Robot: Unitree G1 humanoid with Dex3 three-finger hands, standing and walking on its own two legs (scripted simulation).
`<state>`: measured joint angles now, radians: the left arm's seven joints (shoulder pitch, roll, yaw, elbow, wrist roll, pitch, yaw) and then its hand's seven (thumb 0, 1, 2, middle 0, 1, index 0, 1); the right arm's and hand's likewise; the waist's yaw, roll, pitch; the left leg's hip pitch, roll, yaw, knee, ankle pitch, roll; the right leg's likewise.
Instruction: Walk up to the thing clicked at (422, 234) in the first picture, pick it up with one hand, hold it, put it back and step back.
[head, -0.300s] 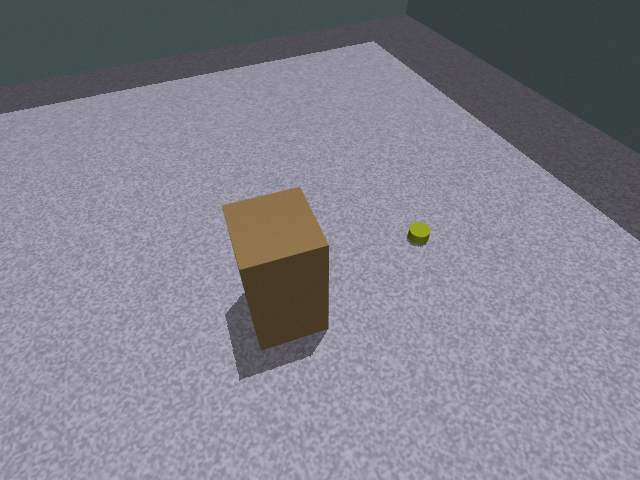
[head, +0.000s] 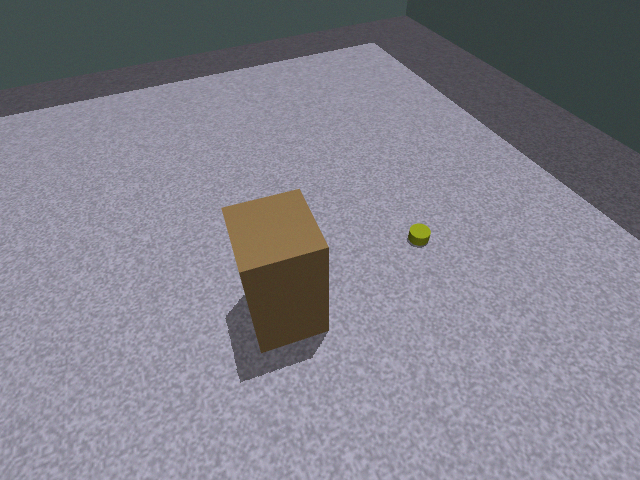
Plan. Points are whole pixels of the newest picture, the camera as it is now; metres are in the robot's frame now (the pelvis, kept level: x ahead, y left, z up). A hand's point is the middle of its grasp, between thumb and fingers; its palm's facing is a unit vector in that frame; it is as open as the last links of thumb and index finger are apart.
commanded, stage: stand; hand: left
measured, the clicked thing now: (419, 234) +1.20 -0.38 -0.76
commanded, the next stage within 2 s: walk up in 0.82 s
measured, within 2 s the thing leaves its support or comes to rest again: neither
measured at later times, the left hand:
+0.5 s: hand out of the picture +0.08 +0.25 -0.15, palm faces -0.02 -0.94 -0.34, open 7.4 cm
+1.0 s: hand out of the picture +0.10 +0.25 -0.15, palm faces -0.14 -0.93 -0.35, open 7.4 cm
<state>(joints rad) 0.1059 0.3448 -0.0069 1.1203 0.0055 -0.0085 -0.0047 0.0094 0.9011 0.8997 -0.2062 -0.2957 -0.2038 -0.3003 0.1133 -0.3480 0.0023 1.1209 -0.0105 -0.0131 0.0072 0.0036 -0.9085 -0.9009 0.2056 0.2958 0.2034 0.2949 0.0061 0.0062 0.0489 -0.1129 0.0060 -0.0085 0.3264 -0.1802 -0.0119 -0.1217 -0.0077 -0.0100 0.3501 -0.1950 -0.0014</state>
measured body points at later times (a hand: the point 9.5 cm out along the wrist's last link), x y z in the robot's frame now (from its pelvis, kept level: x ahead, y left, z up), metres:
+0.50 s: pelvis +0.00 +0.00 +0.00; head +0.01 +0.00 +0.45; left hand +0.08 +0.30 -0.13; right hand +0.08 -0.30 -0.13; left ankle +0.00 +0.13 -0.75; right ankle +0.00 -0.12 -0.75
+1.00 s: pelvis +0.02 -0.02 -0.01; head +0.03 -0.03 +0.44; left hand +0.11 +0.30 -0.12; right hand +0.06 -0.35 -0.12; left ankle +0.00 +0.13 -0.75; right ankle +0.03 -0.16 -0.71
